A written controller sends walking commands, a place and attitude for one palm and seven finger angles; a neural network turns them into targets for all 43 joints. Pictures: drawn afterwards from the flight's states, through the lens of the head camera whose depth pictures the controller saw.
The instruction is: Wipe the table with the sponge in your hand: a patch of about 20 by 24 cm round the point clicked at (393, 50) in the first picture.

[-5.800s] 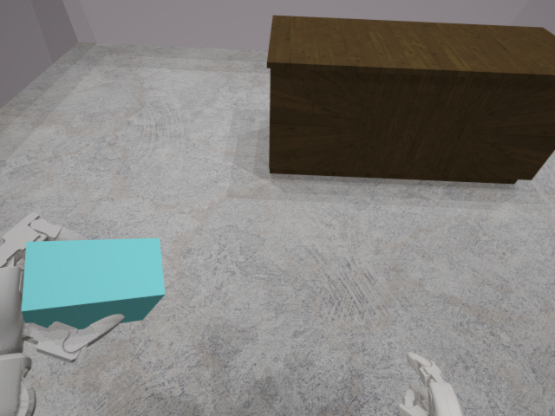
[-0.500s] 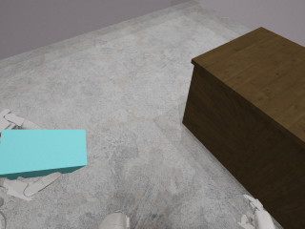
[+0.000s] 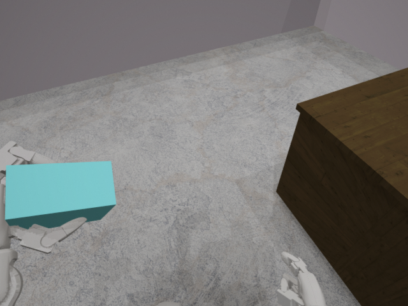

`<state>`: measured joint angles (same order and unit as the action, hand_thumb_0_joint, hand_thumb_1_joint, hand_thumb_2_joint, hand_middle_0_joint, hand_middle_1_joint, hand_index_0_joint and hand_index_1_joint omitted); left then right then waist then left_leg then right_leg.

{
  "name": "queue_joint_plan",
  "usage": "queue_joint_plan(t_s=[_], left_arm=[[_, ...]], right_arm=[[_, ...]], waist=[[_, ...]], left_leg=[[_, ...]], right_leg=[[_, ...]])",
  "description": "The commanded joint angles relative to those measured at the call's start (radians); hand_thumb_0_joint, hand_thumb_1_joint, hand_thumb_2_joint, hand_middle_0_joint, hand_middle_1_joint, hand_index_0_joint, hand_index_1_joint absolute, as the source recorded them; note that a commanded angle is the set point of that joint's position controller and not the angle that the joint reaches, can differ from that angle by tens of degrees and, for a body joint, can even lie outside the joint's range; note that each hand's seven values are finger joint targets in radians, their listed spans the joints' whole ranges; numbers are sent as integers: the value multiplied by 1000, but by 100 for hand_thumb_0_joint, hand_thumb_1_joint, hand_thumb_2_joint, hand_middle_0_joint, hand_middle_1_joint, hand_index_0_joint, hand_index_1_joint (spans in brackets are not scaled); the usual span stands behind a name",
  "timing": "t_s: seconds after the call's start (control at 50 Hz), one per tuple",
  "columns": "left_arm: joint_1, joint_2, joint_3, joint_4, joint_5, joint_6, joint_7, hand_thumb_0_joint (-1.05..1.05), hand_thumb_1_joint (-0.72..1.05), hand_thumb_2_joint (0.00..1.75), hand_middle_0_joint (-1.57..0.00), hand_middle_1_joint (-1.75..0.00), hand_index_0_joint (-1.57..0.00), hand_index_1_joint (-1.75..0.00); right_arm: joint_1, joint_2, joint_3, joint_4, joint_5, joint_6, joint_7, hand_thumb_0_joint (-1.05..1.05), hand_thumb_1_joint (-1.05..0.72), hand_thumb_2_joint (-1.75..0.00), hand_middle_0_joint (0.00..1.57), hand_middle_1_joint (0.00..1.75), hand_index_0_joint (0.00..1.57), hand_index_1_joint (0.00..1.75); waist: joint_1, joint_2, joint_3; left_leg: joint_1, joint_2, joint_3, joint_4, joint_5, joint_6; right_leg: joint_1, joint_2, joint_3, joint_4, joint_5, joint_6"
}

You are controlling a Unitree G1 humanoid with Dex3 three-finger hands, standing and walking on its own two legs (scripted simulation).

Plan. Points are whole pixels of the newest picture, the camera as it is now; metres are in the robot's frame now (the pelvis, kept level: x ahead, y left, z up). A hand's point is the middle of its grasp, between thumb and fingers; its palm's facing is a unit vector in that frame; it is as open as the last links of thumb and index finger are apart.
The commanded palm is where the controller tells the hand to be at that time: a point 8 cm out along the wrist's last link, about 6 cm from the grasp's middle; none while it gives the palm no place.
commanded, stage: turn to face it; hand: left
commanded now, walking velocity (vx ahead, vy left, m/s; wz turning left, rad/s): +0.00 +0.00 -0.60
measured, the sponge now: (77, 196) +0.22 +0.22 +0.17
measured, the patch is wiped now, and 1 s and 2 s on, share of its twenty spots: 0.00 0.00 0.00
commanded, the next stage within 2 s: none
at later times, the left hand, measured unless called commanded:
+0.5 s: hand (135, 179) +0.25 +0.14 +0.18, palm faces +0.13 -0.87 -0.47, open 10.6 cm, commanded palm +0.21 +0.19 +0.20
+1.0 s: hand (210, 224) +0.19 +0.02 +0.19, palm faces -0.13 -0.89 -0.44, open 10.6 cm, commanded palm +0.17 +0.08 +0.20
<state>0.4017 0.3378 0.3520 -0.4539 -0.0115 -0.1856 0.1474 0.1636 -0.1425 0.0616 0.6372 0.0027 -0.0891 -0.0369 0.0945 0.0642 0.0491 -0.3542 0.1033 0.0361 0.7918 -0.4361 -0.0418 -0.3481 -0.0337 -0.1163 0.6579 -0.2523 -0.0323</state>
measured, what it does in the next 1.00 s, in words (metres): walks backwards, turning right: left foot, then right foot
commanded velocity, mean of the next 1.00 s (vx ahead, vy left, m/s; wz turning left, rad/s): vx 0.00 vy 0.00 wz -0.60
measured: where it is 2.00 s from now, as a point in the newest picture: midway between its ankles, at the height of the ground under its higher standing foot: outside the picture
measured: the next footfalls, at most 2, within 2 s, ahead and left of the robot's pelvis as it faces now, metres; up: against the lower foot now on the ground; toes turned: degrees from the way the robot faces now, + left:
left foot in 0.24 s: +0.04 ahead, +0.12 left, +0.00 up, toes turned -3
right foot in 0.56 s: -0.01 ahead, -0.15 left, +0.00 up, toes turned -27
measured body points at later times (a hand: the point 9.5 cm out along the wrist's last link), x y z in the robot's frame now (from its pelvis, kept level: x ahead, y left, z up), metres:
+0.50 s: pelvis -0.03 -0.02 +0.01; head +0.00 -0.04 +0.46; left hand +0.24 +0.19 +0.21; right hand +0.06 -0.28 -0.08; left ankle +0.00 +0.12 -0.72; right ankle -0.04 -0.13 -0.70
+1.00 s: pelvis -0.12 -0.06 +0.01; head -0.10 -0.08 +0.46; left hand +0.19 +0.07 +0.21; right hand -0.10 -0.37 -0.07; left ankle -0.06 +0.09 -0.70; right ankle -0.05 -0.14 -0.72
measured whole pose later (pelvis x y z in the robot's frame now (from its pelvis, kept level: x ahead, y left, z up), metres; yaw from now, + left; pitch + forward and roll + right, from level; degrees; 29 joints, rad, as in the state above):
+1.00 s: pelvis -0.12 -0.06 +0.01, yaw -34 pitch +2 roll +4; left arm 0.49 0.38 0.35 -0.55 -0.05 -0.15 0.14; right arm 0.15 -0.26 -0.02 0.52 0.01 0.07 -0.01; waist 0.03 -0.05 0.02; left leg -0.28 0.01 0.03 0.63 -0.47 -0.04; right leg -0.41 0.12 0.08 0.44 -0.05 -0.12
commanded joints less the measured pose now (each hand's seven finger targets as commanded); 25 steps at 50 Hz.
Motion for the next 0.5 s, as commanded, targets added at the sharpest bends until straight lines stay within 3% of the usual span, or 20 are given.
queue_joint_plan(t_s=[0.0, 0.02, 0.06, 0.12, 0.14, 0.16, 0.18, 0.2, 0.22, 0.24, 0.26, 0.28, 0.3, 0.32, 0.34, 0.38, 0.42, 0.48], left_arm=[[-199, 201, 77, -195, -21, -42, 17, 0, 10, 130, -120, -160, -120, -160], [-172, 204, 89, -221, -21, -52, 18, 0, 10, 130, -120, -160, -120, -160], [-110, 214, 114, -269, -24, -63, 19, 0, 10, 130, -120, -160, -120, -160], [4, 230, 163, -326, -31, -73, 26, 0, 10, 130, -120, -160, -120, -160], [21, 226, 166, -340, -32, -74, 28, 0, 10, 130, -120, -160, -120, -160], [37, 221, 169, -339, -33, -73, 28, 0, 10, 130, -120, -160, -120, -160], [62, 214, 166, -324, -34, -71, 28, 0, 10, 130, -120, -160, -120, -160], [32, 206, 155, -347, -35, -78, 23, 0, 10, 130, -120, -160, -120, -160], [4, 213, 158, -362, -33, -89, 20, 0, 10, 130, -120, -160, -120, -160], [1, 216, 162, -366, -25, -99, 14, 0, 10, 130, -120, -160, -120, -160], [43, 236, 182, -303, -16, -100, 14, 0, 10, 130, -120, -160, -120, -160], [3, 214, 151, -319, -12, -107, 9, 0, 10, 130, -120, -160, -120, -160], [7, 181, 111, -307, -7, -105, 1, 0, 10, 130, -120, -160, -120, -160], [21, 160, 83, -279, -8, -93, -3, 0, 10, 130, -120, -160, -120, -160], [-3, 140, 55, -286, -6, -82, -5, 0, 10, 130, -120, -160, -120, -160], [-44, 158, 54, -295, -3, -71, -3, 0, 10, 130, -120, -160, -120, -160], [-33, 171, 61, -269, -7, -62, -3, 0, 10, 130, -120, -160, -120, -160], [-40, 220, 106, -299, -8, -57, 3, 0, 10, 130, -120, -160, -120, -160]], right_arm=[[-89, -130, -70, -153, -2, -45, -19, 0, -90, -90, 20, 30, 20, 30], [-97, -129, -65, -154, -4, -36, -20, 0, -90, -90, 20, 30, 20, 30], [-112, -134, -69, -169, -9, -22, -22, 0, -90, -90, 20, 30, 20, 30], [-112, -137, -79, -208, -8, -5, -10, 0, -90, -90, 20, 30, 20, 30], [-95, -145, -84, -217, -6, 2, -4, 0, -90, -90, 20, 30, 20, 30], [-80, -149, -89, -222, -3, 9, -1, 0, -90, -90, 20, 30, 20, 30], [-59, -153, -95, -222, 2, 18, 1, 0, -90, -90, 20, 30, 20, 30], [-57, -163, -101, -237, 7, 20, -2, 0, -90, -90, 20, 30, 20, 30], [-65, -195, -114, -248, 5, 19, -7, 0, -90, -90, 20, 30, 20, 30], [-63, -208, -124, -263, 13, 17, -7, 0, -90, -90, 20, 30, 20, 30], [-67, -176, -114, -252, 1, 14, -10, 0, -90, -90, 20, 30, 20, 30], [-50, -166, -120, -255, -2, 6, -5, 0, -90, -90, 20, 30, 20, 30], [-35, -187, -127, -247, 5, 2, 4, 0, -90, -90, 20, 30, 20, 30], [-24, -202, -131, -240, 14, 1, 12, 0, -90, -90, 20, 30, 20, 30], [-15, -207, -130, -242, 19, -1, 20, 0, -90, -90, 20, 30, 20, 30], [-8, -208, -123, -248, 19, -9, 20, 0, -90, -90, 20, 30, 20, 30], [1, -211, -119, -247, 17, -17, 18, 0, -90, -90, 20, 30, 20, 30], [10, -212, -119, -252, 13, -26, 20, 0, -90, -90, 20, 30, 20, 30]], waist=[[-79, -280, -125], [-76, -242, -153], [-70, -209, -174], [-48, -182, -220], [-53, -174, -230], [-59, -156, -235], [-74, -120, -249], [-77, -73, -230], [-77, 46, -192], [-64, 231, -176], [-60, 325, -165], [-73, 268, -132], [-78, 191, -99], [-77, 170, -87], [-84, 180, -72], [-92, 213, -53], [-97, 200, -58], [-86, 211, -110]], left_leg=[[-150, -39, -36, 320, -55, -18], [-113, -45, -19, 274, -48, -20], [-51, -60, 13, 156, -28, -17], [-5, -73, 33, -72, -15, -10], [18, -74, 33, -145, 14, -10], [77, -71, 34, -232, 56, -7], [153, -57, 38, -334, 119, -3], [232, -15, 33, -405, 184, 9], [269, 122, -104, -474, 235, 64], [316, 266, -200, -479, 480, 120], [245, 357, -233, -505, 519, 172], [212, 364, -253, -479, 608, 193], [251, 339, -145, -431, 703, 180], [252, 299, -34, -400, 732, 146], [221, 265, 27, -394, 735, 114], [192, 252, 70, -396, 713, 93], [187, 268, 81, -385, 684, 88], [192, 251, 118, -270, 627, 56]], right_leg=[[150, -293, 484, -338, 283, -133], [153, -258, 402, -309, 343, -123], [124, -228, 352, -312, 325, -120], [167, -215, 393, -302, 248, -138], [167, -214, 413, -301, 222, -134], [140, -203, 425, -293, 189, -116], [118, -180, 399, -254, 157, -87], [51, -133, 385, -204, 125, -54], [-57, -46, 330, -95, 47, -11], [-163, 47, 204, 81, -138, 39], [-195, 40, 124, 329, -274, 63], [-204, 19, 140, 407, -270, 66], [-243, 1, 130, 391, -226, 70], [-226, 2, 90, 339, -187, 75], [-183, 11, 50, 288, -155, 81], [-121, 22, 2, 199, -134, 88], [-62, 30, -17, 109, -134, 93], [77, 49, -49, -84, -55, 86]])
